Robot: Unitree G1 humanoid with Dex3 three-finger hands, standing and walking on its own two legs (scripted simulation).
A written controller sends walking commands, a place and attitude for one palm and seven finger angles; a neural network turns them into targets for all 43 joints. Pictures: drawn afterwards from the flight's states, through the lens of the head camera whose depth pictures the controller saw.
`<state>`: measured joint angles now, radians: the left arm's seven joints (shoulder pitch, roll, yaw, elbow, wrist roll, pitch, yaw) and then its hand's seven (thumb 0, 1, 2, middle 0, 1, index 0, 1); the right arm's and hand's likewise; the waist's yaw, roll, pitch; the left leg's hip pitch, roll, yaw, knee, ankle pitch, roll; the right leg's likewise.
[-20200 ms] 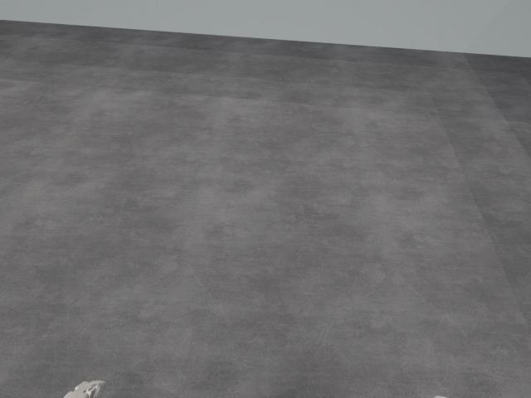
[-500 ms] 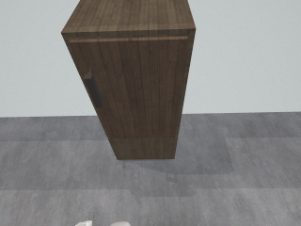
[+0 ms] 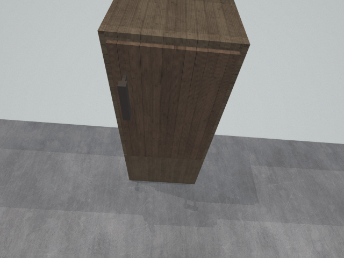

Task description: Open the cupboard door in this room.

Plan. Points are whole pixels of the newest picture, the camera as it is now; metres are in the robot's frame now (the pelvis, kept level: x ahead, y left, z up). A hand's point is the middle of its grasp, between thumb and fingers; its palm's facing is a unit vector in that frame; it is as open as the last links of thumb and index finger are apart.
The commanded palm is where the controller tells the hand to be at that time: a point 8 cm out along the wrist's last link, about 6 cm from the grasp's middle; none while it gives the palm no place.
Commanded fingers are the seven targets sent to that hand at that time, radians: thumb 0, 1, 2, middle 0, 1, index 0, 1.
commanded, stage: come to a stop and stand still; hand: left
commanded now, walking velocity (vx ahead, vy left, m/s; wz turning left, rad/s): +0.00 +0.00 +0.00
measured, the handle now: (126, 97) +0.56 +0.19 -0.01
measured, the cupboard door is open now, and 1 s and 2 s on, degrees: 0 0 0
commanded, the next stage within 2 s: look again from close up in 0.64 s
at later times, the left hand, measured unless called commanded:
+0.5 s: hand out of the picture -0.01 +0.11 -0.18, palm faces +0.04 -0.98 -0.20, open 7.3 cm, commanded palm none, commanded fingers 0.00 0.90 0.90 -0.20 -0.30 -0.20 -0.30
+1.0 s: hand out of the picture +0.01 +0.15 -0.19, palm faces +0.04 -0.98 -0.19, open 7.3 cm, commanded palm none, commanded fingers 0.00 0.90 0.90 -0.20 -0.30 -0.20 -0.30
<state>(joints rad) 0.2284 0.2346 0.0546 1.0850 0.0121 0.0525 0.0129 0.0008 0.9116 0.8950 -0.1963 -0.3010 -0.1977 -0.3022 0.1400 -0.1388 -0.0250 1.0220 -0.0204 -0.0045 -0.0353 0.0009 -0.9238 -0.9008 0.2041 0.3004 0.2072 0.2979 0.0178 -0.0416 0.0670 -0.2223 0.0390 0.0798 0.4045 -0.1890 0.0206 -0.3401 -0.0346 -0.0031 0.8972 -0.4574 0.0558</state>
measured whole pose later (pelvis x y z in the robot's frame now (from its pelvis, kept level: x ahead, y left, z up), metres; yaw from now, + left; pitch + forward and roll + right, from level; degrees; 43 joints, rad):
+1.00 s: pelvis +0.00 -0.02 -0.02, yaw +0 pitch -1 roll -1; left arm 0.30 0.14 0.01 1.07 0.02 -0.01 0.04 0.00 0.91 0.89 -0.20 -0.30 -0.20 -0.30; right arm 0.25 -0.17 -0.01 1.03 -0.02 -0.01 -0.03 0.01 -0.94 -0.90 0.20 0.30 0.20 0.30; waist 0.00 0.01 0.02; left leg -0.26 0.04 0.04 0.59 -0.32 0.00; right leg -0.16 -0.04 -0.04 0.54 -0.36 0.02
